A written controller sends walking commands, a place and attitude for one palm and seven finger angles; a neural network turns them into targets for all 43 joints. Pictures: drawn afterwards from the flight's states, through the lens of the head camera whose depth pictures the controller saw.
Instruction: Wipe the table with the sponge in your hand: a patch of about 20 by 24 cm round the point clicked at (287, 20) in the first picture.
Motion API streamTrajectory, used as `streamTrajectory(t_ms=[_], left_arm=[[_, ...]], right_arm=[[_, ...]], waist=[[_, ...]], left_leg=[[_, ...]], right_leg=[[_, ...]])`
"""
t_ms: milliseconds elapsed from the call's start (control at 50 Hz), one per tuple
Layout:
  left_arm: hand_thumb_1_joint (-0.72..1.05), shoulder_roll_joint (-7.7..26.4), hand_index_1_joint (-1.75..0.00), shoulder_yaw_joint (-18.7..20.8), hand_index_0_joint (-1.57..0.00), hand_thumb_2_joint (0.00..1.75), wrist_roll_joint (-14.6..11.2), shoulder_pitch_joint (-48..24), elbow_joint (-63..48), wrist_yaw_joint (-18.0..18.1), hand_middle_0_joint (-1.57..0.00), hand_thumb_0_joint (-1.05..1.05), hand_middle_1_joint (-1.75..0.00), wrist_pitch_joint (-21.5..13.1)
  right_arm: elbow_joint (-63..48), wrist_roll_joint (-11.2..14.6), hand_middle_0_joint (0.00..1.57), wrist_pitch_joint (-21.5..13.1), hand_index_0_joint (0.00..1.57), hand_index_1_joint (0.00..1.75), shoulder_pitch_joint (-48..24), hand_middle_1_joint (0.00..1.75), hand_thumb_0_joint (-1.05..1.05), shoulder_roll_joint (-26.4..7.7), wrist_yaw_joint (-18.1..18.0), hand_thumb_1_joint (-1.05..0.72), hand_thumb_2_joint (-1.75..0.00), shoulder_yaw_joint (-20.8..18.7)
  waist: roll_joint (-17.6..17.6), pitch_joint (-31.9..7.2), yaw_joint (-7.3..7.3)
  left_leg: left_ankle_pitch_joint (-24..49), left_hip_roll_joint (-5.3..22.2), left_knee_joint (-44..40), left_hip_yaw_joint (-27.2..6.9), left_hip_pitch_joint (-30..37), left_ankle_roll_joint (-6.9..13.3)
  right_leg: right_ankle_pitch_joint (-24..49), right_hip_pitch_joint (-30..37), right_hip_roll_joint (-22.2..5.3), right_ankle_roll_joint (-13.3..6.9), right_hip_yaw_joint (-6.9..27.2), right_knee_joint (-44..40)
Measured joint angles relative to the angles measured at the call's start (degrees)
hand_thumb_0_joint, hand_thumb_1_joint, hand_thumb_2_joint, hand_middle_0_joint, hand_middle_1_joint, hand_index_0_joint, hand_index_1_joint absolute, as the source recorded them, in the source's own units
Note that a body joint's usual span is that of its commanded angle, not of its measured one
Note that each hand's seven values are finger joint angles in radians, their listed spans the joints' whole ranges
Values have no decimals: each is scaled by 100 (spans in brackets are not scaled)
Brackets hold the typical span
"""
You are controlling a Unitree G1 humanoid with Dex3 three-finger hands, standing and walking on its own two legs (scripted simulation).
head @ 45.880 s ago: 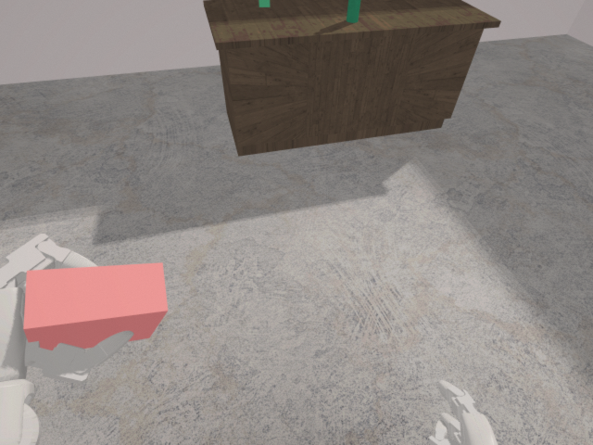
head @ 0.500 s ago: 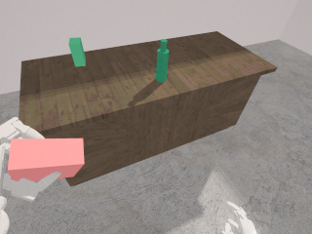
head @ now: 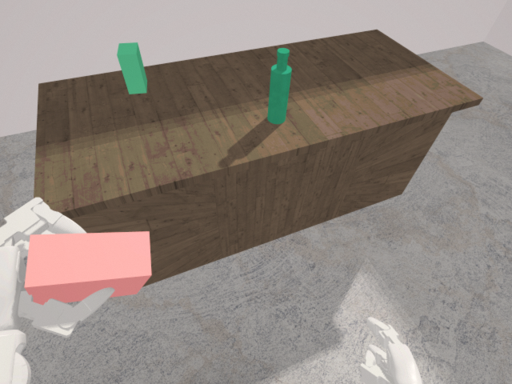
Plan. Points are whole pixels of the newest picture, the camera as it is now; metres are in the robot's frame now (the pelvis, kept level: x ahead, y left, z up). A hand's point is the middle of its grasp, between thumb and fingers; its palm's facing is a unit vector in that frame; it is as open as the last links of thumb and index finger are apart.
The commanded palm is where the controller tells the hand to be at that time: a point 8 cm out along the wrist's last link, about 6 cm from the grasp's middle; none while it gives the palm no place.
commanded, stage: stop stepping back and stand still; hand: left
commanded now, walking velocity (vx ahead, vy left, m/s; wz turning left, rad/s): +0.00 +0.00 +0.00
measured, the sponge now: (109, 268) +0.22 +0.20 +0.13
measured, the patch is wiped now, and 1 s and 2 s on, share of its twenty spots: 1.00 1.00 1.00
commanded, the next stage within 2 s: stand and wait in 0.16 s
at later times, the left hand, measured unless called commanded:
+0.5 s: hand (52, 267) +0.21 +0.25 +0.15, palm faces +0.35 -0.86 -0.38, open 9.6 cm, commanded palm +0.16 +0.29 +0.18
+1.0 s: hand (40, 267) +0.21 +0.26 +0.15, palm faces +0.35 -0.85 -0.38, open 9.6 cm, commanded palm +0.16 +0.30 +0.18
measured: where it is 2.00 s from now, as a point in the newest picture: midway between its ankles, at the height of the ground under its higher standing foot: outside the picture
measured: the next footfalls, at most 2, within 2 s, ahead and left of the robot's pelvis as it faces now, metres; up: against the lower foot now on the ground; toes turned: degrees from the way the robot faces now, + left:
none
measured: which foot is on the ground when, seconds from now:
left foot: down 0.00-1.00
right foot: down 0.00-1.00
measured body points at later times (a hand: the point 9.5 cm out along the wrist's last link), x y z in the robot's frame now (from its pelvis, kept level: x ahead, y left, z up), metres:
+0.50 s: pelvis +0.00 +0.01 +0.00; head +0.02 +0.02 +0.45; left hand +0.19 +0.29 +0.17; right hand +0.18 -0.21 -0.07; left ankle +0.02 +0.12 -0.74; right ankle +0.01 -0.10 -0.74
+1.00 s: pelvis +0.00 +0.02 +0.00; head +0.02 +0.04 +0.45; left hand +0.19 +0.31 +0.17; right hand +0.18 -0.20 -0.08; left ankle +0.02 +0.12 -0.74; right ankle +0.01 -0.10 -0.74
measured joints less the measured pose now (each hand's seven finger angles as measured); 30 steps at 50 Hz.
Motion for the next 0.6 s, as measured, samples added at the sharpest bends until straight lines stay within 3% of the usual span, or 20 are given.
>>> streamTrajectory(t_ms=[180, 600], left_arm=[[-49, 169, -141, 91, -79, 109, -30, -6, 86, 13, -79, -1, -137, 5], [-49, 34, -141, -27, -78, 109, -25, -97, 210, 46, -79, -1, -137, 42]], right_arm=[[-175, 54, 20, 140, 20, 30, -125, 30, 2, -135, -92, -90, -90, -109], [-193, 35, 20, 212, 20, 30, -45, 30, 2, -76, -96, -90, -90, -18]], waist=[[-63, 108, 25], [-3, 22, 88]], left_leg=[[77, -46, -251, 67, 167, 36], [185, -83, -322, 68, 114, 121]], right_leg=[[63, 124, -42, 53, 66, -189], [272, 167, -76, 130, 69, -452]])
